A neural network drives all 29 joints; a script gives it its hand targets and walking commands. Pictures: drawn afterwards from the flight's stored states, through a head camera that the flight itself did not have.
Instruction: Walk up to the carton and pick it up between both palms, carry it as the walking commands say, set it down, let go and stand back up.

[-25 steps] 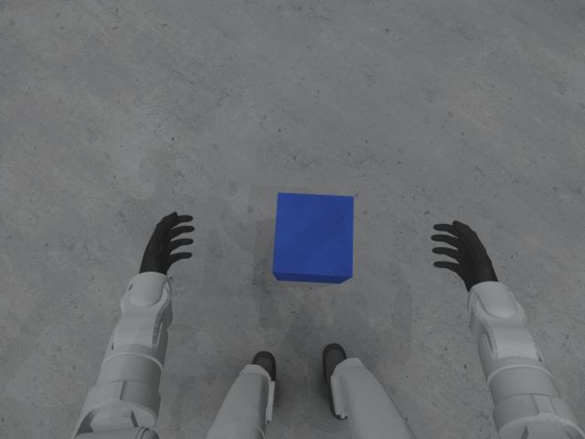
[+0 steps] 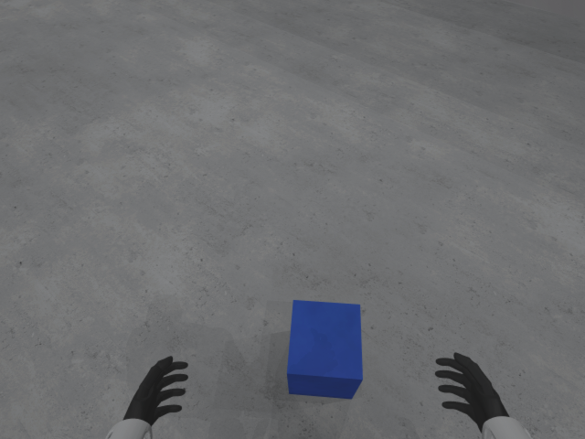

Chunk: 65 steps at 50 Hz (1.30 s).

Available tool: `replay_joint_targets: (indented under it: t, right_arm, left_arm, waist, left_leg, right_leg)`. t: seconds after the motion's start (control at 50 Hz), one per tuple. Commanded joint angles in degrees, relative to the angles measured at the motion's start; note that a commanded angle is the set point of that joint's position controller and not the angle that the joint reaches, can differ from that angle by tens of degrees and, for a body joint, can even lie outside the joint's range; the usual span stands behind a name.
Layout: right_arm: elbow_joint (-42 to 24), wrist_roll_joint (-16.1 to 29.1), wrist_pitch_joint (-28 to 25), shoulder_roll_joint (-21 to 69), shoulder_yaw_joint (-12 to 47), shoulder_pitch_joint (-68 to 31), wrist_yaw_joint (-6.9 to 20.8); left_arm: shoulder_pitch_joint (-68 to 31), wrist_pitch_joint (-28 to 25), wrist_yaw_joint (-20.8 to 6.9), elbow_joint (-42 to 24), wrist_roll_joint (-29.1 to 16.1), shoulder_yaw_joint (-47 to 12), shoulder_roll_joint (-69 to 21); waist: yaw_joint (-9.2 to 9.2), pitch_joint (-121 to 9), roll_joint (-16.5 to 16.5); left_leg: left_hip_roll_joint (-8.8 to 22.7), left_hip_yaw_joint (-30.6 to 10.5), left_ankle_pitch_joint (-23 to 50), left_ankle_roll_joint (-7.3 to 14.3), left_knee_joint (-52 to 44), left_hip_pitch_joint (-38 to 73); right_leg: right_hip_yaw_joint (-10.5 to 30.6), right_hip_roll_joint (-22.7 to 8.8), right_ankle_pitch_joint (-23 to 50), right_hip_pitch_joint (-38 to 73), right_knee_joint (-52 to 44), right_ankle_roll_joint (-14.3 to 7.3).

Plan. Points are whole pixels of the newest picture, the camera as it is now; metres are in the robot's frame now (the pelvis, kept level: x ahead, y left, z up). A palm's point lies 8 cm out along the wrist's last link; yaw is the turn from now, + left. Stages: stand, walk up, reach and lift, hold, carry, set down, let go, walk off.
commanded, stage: let go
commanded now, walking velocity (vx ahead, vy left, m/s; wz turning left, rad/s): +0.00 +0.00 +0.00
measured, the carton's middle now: (323, 350) +0.42 -0.05 -0.65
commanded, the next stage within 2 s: stand in 0.30 s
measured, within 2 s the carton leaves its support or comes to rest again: neither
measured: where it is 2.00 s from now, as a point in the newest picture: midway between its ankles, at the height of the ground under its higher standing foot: outside the picture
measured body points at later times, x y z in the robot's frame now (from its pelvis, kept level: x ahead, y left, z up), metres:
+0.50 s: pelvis +0.00 -0.01 -0.01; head -0.03 -0.01 +0.44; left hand +0.14 +0.27 -0.09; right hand +0.15 -0.29 -0.08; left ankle -0.03 +0.10 -0.74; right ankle -0.01 -0.13 -0.74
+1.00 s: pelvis -0.01 -0.02 +0.00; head -0.05 -0.02 +0.44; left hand +0.10 +0.28 -0.10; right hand +0.11 -0.31 -0.09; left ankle -0.03 +0.10 -0.74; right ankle -0.01 -0.13 -0.74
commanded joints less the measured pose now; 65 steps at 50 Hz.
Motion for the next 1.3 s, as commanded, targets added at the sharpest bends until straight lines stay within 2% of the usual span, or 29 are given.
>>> replay_joint_targets:
  t: [0.0, 0.08, 0.22, 0.28, 0.3, 0.32, 0.38, 0.5, 0.74, 1.12, 1.28]
  right_arm:
    - [-6.22, -0.61, 0.75, -6.77, -2.54, -3.64, -0.03]
    - [-6.09, -1.42, 2.26, -6.93, -2.79, -4.22, -0.02]
    - [-7.6, -1.12, 4.91, -7.0, -2.21, -4.37, -1.0]
    - [-7.9, -1.42, 6.67, -7.03, -1.82, -4.02, -2.0]
    - [-0.4, -0.6, 2.24, -12.58, -3.71, -4.4, -4.46]
    - [0.9, -0.82, 0.09, -12.57, -3.71, -3.12, -5.16]
    - [4.09, -2.03, -2.87, -12.22, -3.46, -2.76, -5.21]
    - [7.44, -2.07, -5.01, -14.21, -3.48, -2.79, -5.37]
    - [11.58, -1.89, -6.48, -16.78, -2.53, -1.63, -5.89]
    - [18.84, -1.32, -6.93, -17.93, -1.5, -2.5, -6.01]
    - [22.02, -1.08, -6.92, -18.5, -1.11, -3.13, -5.91]
  left_arm:
    - [-4.1, 0.58, -0.32, -7.21, 0.04, 0.74, 4.29]
    - [-3.53, 1.99, -0.38, -6.96, 1.01, 0.75, 4.3]
    - [-3.53, 1.89, 0.2, -7.12, 1.64, 1.83, 5.22]
    - [-3.7, 1.51, 0.63, -6.32, 0.74, 1.18, 5.41]
    - [-1.75, -0.74, 2.57, 2.3, 1.86, 3.22, 12.18]
    - [-1.28, -2.02, 3.34, 3.22, 2.22, 3.36, 13.45]
    - [-3.92, -4.06, 3.53, 5.47, 2.57, 2.46, 11.76]
    - [-4.88, -5.8, 3.25, 9.82, 2.38, 2.36, 13.4]
    - [-4.09, -7.02, 3.44, 14.43, 2.38, 2.57, 16.69]
    - [-5.3, -7.3, 3.42, 20.81, 1.8, 1.41, 17.79]
    - [-6.42, -7.15, 3.31, 23.75, 1.58, 0.83, 18.22]
  waist:
    - [-1.02, -1.99, 0.98]
    - [-1.03, -0.83, 0.05]
    - [0.55, -3.11, 0.94]
    - [1.03, -3.69, 0.81]
    - [0.43, -10.58, 0.88]
    - [0.36, -11.12, -0.36]
    - [-0.53, -8.01, 0.63]
    - [-0.31, -7.4, 0.56]
    - [0.11, -6.14, 0.42]
    - [0.04, -5.23, 0.38]
    - [0.05, -4.17, 0.31]
  left_leg:
    - [1.84, 1.72, 10.0, -3.1, -5.06, 0.61]
    - [1.8, 1.8, 10.65, -2.83, -4.6, 1.12]
    - [1.74, 1.97, 16.85, -2.45, -2.97, 3.36]
    - [1.88, 2.35, 17.22, -2.36, -1.68, 4.36]
    - [2.96, -0.08, 13.15, -2.85, 1.45, -2.84]
    - [3.21, -0.55, 11.22, -2.38, 1.86, -2.21]
    - [3.87, -2.79, 5.94, -1.73, 0.85, -3.48]
    - [5.18, -5.21, 9.89, -0.47, 0.08, -4.56]
    - [5.75, -6.2, 8.98, 0.16, -0.83, -5.34]
    - [6.37, -6.99, 8.89, 0.54, -2.06, -4.25]
    - [6.6, -7.3, 6.41, 0.69, -3.86, -4.16]
  right_leg:
    - [-4.31, 1.18, 6.37, 2.47, -2.4, 0.37]
    - [-4.22, 1.1, 6.55, 3.79, -2.06, 0.3]
    - [-3.53, 0.89, 10.53, 4.63, -1.56, 0.55]
    - [-3.1, 1.09, 10.45, 2.97, -0.92, 0.45]
    - [-0.72, -2.13, 11.05, 1.23, 0.67, 1.19]
    - [0.02, -3.01, 11.91, 1.85, 1.15, 0.59]
    - [1.72, -3.69, 6.93, -3.4, 0.02, -0.05]
    - [2.87, -4.12, 9.04, -3.24, -0.1, -1.06]
    - [5.03, -5.05, 8.44, -2.68, -1.54, -2.07]
    - [6.31, -5.62, 8.23, -2.13, -2.74, -2.32]
    - [6.88, -5.83, 5.51, -1.94, -4.29, -2.29]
